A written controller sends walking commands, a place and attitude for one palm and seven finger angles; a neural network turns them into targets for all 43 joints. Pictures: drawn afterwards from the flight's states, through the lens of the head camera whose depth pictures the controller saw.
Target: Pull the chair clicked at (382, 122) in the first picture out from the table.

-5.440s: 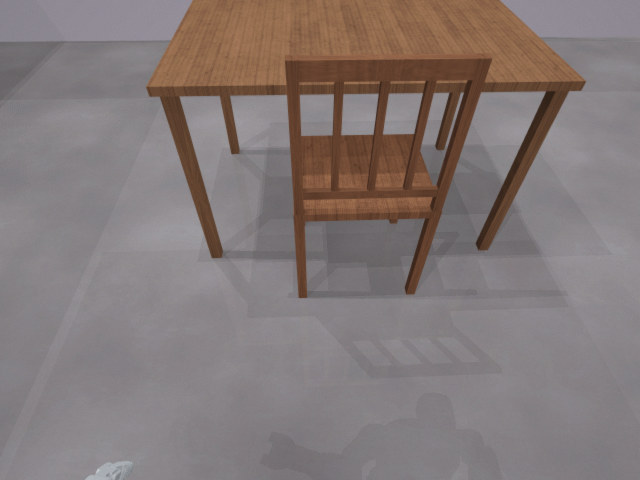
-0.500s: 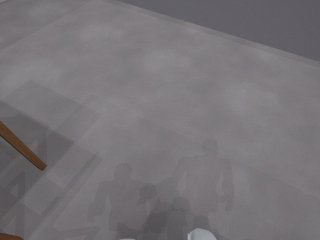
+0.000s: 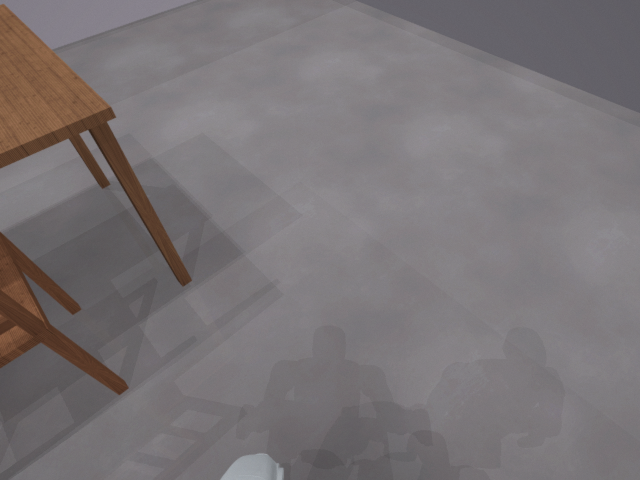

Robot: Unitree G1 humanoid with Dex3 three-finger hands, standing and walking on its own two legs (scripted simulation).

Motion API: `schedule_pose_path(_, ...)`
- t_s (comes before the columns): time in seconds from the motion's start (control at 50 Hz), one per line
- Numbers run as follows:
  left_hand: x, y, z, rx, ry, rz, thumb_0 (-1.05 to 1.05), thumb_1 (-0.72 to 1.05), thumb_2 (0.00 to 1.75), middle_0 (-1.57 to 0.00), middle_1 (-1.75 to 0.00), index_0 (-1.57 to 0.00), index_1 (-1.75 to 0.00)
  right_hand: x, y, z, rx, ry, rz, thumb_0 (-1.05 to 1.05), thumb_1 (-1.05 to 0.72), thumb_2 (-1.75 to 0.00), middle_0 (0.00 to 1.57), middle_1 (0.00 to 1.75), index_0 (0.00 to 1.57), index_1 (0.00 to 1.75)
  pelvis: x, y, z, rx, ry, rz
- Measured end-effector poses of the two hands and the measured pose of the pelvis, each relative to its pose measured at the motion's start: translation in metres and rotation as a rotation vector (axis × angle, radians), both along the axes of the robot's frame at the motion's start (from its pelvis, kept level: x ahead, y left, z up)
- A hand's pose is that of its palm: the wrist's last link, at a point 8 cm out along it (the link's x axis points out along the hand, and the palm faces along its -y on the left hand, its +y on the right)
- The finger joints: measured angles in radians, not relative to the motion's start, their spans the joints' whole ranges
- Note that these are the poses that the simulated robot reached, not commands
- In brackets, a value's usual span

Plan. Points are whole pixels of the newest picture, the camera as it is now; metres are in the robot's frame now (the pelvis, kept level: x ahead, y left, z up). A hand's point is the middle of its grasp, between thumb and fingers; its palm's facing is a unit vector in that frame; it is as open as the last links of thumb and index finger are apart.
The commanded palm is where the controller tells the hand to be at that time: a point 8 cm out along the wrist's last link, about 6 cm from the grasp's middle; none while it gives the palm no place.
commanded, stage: turn to face it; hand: left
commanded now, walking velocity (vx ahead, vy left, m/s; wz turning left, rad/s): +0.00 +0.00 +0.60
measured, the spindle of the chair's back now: out of the picture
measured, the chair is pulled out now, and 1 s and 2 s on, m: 0.00 0.00 0.00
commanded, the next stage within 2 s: take the last steps up to it in 1.16 s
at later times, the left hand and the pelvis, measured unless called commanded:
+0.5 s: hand out of the picture +0.05 +0.28 -0.16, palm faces +0.29 -0.92 -0.25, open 7.4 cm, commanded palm none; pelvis -0.01 +0.04 +0.00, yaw +16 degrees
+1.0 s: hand out of the picture -0.10 +0.21 -0.16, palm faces +0.56 -0.79 -0.26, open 7.4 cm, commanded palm none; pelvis -0.04 +0.01 +0.00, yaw +34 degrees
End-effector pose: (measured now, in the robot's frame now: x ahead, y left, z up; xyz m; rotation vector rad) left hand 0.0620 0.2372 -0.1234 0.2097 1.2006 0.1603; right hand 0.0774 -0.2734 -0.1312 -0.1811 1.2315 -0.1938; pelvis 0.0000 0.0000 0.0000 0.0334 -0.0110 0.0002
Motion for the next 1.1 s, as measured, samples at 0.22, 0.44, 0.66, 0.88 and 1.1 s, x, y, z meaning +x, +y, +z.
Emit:
schedule_pose_path(0.22,-0.081,0.074,-0.036,-0.009,0.143,0.209,0.01,0.91,0.89,-0.21,-0.3,-0.2,-0.3,0.063,0.073,0.014,-0.054,-0.106,0.222,0.0,-0.9,-0.9,0.2,0.29,0.2,0.3,-0.008,0.041,-0.014,-0.046,0.009,0.124)
schedule_pose_path(0.44,-0.049,0.088,-0.006,0.01,-0.034,0.266,0.01,0.91,0.89,-0.2,-0.3,-0.19,-0.3,0.041,0.091,0.015,-0.031,-0.025,0.279,0.0,-0.9,-0.9,0.2,0.3,0.2,0.3,-0.012,0.045,0.002,-0.064,0.006,0.25)
schedule_pose_path(0.66,-0.031,0.047,0.014,0.073,-0.181,0.303,0.01,0.91,0.89,-0.21,-0.3,-0.2,-0.3,0.031,0.049,-0.022,0.014,0.068,0.313,0.0,-0.9,-0.9,0.2,0.3,0.2,0.3,-0.014,0.006,-0.01,-0.032,0.003,0.382)
schedule_pose_path(0.88,-0.126,0.013,0.016,0.053,-0.068,0.493,0.01,0.9,0.89,-0.21,-0.3,-0.2,-0.3,0.066,0.054,-0.011,0.008,0.082,0.477,0.0,-0.91,-0.9,0.2,0.29,0.2,0.3,-0.021,-0.001,0.002,0.008,-0.016,0.536)
schedule_pose_path(1.1,-0.265,0.013,-0.034,-0.047,0.13,0.719,0.01,0.9,0.89,-0.21,-0.3,-0.2,-0.3,0.109,0.158,0.003,-0.032,-0.084,0.714,0.0,-0.91,-0.9,0.2,0.29,0.2,0.3,-0.056,0.035,-0.018,-0.034,-0.013,0.641)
